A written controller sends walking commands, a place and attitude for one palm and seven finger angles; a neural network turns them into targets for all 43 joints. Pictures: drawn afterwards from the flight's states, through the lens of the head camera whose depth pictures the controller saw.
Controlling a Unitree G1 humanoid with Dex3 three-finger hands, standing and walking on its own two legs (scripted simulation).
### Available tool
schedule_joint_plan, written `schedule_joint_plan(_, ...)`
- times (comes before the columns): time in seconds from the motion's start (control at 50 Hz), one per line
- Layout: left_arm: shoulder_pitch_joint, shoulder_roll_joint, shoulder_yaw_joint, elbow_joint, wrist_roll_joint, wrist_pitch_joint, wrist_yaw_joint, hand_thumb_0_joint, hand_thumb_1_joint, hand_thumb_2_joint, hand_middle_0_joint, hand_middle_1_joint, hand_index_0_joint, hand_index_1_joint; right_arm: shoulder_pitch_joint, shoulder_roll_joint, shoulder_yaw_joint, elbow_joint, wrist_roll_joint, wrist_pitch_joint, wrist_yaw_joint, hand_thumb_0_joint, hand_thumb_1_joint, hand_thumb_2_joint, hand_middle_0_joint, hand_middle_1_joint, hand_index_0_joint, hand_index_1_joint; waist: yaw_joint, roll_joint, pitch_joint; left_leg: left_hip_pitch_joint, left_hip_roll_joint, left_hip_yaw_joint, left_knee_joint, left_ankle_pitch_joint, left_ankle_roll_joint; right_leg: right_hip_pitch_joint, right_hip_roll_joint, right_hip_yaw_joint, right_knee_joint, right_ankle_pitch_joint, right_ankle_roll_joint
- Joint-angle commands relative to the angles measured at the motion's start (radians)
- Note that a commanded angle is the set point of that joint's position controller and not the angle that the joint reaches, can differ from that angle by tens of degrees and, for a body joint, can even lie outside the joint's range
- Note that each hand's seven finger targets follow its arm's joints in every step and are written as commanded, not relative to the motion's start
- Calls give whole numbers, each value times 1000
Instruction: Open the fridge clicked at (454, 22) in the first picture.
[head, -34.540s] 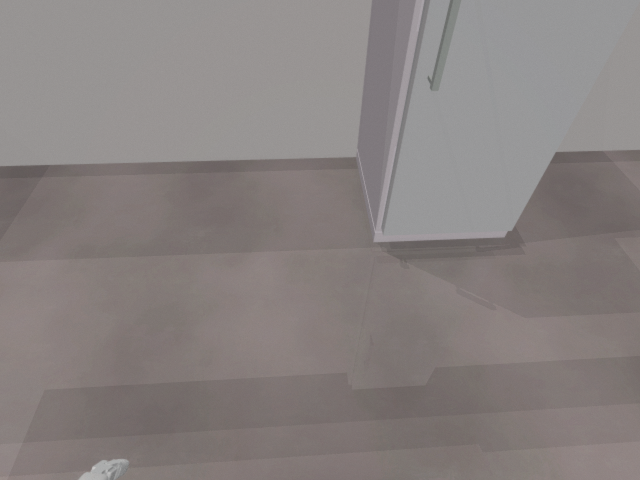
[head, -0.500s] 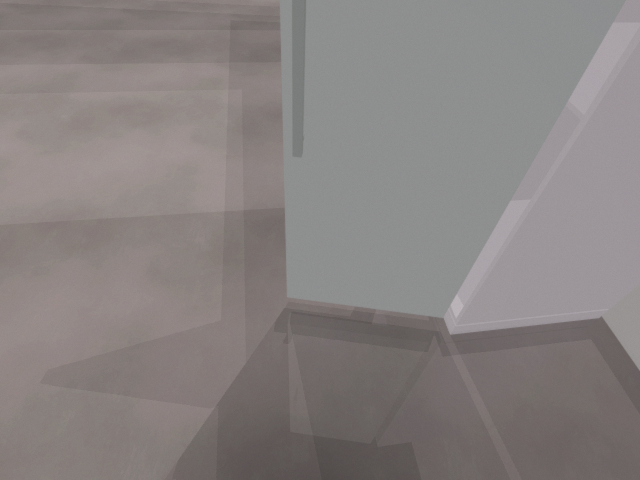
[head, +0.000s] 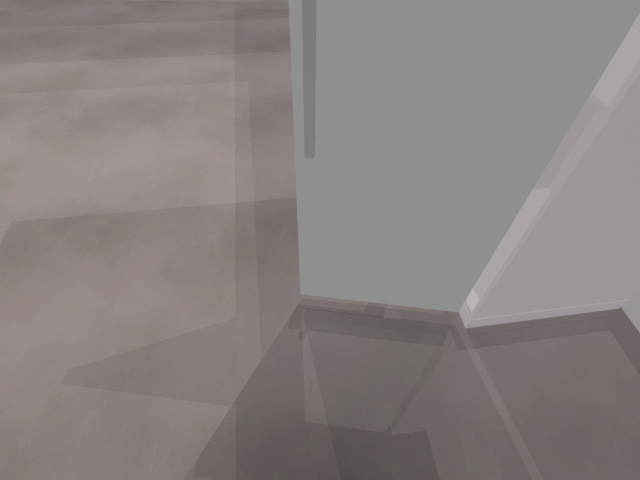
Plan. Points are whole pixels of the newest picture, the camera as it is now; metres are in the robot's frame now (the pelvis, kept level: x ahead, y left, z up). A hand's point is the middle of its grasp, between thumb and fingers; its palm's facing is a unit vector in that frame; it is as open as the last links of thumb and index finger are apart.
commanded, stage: let the arm hang, fingers relaxed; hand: left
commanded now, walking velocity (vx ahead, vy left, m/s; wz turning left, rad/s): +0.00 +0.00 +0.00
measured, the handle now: (311, 65) +0.73 +0.06 +0.14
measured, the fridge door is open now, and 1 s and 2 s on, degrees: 75 75 75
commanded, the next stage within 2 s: look to check the result in 0.32 s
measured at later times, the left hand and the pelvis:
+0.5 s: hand out of the picture +0.02 +0.17 -0.18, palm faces -0.03 -0.98 -0.19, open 7.3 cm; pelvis +0.01 +0.00 +0.00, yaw -1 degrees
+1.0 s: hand out of the picture +0.02 +0.16 -0.18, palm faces -0.03 -0.98 -0.18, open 7.3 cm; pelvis +0.01 +0.00 +0.00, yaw -1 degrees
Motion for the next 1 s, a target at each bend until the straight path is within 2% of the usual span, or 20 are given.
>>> schedule_joint_plan(0.0,54,100,20,-20,3,-8,4,0,900,900,-200,-300,-200,-300,52,-102,-21,-18,-4,-15,-3,0,-900,-900,200,300,200,300,-1,1,-20,42,148,-146,-105,11,-18,-49,-66,57,-55,29,-52)
schedule_joint_plan(0.08,49,96,21,-20,3,-9,5,0,900,900,-200,-300,-200,-300,53,-99,-21,-15,-4,-17,-4,0,-900,-900,200,300,200,300,-1,21,-15,43,147,-142,-106,24,-19,-46,-65,61,-53,38,-51)
schedule_joint_plan(0.16,48,98,21,-23,3,-10,4,0,900,900,-200,-300,-200,-300,52,-98,-22,-16,-2,-19,-4,0,-900,-900,200,300,200,300,0,0,-20,50,146,-139,-104,41,-19,-38,-67,61,-57,52,-49)
schedule_joint_plan(0.18,46,97,21,-24,3,-10,4,0,900,900,-200,-300,-200,-300,52,-101,-21,-15,-3,-19,-4,0,-900,-900,200,300,200,300,-2,15,-12,52,145,-138,-105,40,-19,-43,-67,63,-59,49,-49)
schedule_joint_plan(0.26,44,100,22,-26,2,-11,5,0,900,900,-200,-300,-200,-300,55,-99,-21,-13,-1,-21,-4,0,-900,-900,200,300,200,300,-2,4,-26,73,146,-132,-97,80,-19,-36,-70,61,-59,69,-48)
schedule_joint_plan(0.28,43,100,20,-25,1,-10,5,0,900,900,-200,-300,-200,-300,55,-99,-20,-11,-2,-19,-4,0,-900,-900,200,300,200,300,-2,8,-8,65,146,-135,-104,51,-20,-46,-68,63,-64,48,-48)
schedule_joint_plan(0.36,46,97,20,-23,2,-10,5,0,900,900,-200,-300,-200,-300,60,-98,-22,-9,-1,-17,-4,0,-900,-900,200,300,200,300,-4,3,-3,63,146,-134,-112,23,-20,-49,-66,63,-65,38,-48)
schedule_joint_plan(0.42,52,95,19,-22,2,-12,5,0,900,900,-200,-300,-200,-300,63,-97,-21,-6,-1,-19,-5,0,-900,-900,200,300,200,300,-4,0,-13,70,145,-132,-107,38,-20,-43,-66,66,-65,51,-49)
schedule_joint_plan(0.44,61,96,19,-20,2,-12,6,0,900,900,-200,-300,-200,-300,67,-98,-23,-8,1,-18,-5,0,-900,-900,200,300,200,300,-3,-18,-23,80,144,-132,-101,42,-18,-42,-66,66,-66,49,-50)
schedule_joint_plan(0.52,62,88,18,-18,1,-13,7,0,900,900,-200,-300,-200,-300,68,-93,-23,-5,0,-19,-6,0,-900,-900,200,300,200,300,-6,-7,-22,90,143,-126,-94,68,-18,-47,-67,70,-66,66,-50)
schedule_joint_plan(0.54,69,92,19,-19,2,-15,8,0,900,900,-200,-300,-200,-300,73,-93,-23,-6,2,-20,-6,0,-900,-900,200,300,200,300,-6,-6,-39,98,146,-124,-88,83,-18,-39,-68,71,-67,73,-50)
schedule_joint_plan(0.62,64,86,18,-14,1,-12,7,0,900,900,-200,-300,-200,-300,70,-87,-21,-1,0,-18,-7,0,-900,-900,200,300,200,300,-7,11,0,73,144,-126,-102,41,-21,-50,-64,69,-68,52,-51)
schedule_joint_plan(0.68,74,85,18,-14,1,-13,8,0,900,900,-200,-300,-200,-300,72,-86,-23,-1,1,-19,-7,0,-900,-900,200,300,200,300,-6,4,-25,89,145,-122,-95,55,-19,-43,-67,72,-69,60,-50)
schedule_joint_plan(0.72,69,80,18,-11,2,-13,8,0,900,900,-200,-300,-200,-300,70,-86,-23,0,0,-18,-8,0,-900,-900,200,300,200,300,-6,-2,-7,83,146,-124,-101,48,-20,-51,-65,68,-69,55,-49)
schedule_joint_plan(0.84,75,83,18,-13,2,-15,9,0,900,900,-200,-300,-200,-300,75,-89,-22,-2,3,-21,-9,0,-900,-900,200,300,200,300,-6,-7,-24,102,146,-122,-84,96,-19,-42,-66,75,-69,82,-50)
schedule_joint_plan(0.92,67,81,18,-12,1,-14,8,0,900,900,-200,-300,-200,-300,69,-86,-20,2,1,-21,-8,0,-900,-900,200,300,200,300,-6,2,0,89,146,-121,-96,78,-21,-47,-68,74,-73,72,-49)
schedule_joint_plan(0.94,71,85,18,-13,2,-15,9,0,900,900,-200,-300,-200,-300,71,-87,-21,1,3,-20,-8,0,-900,-900,200,300,200,300,-4,-16,-5,90,147,-120,-92,77,-22,-44,-67,73,-77,70,-49)
schedule_joint_plan(0.98,68,82,17,-12,1,-13,8,0,900,900,-200,-300,-200,-300,69,-86,-21,1,0,-19,-8,0,-900,-900,200,300,200,300,-5,7,5,84,145,-120,-104,44,-23,-52,-66,77,-77,52,-50)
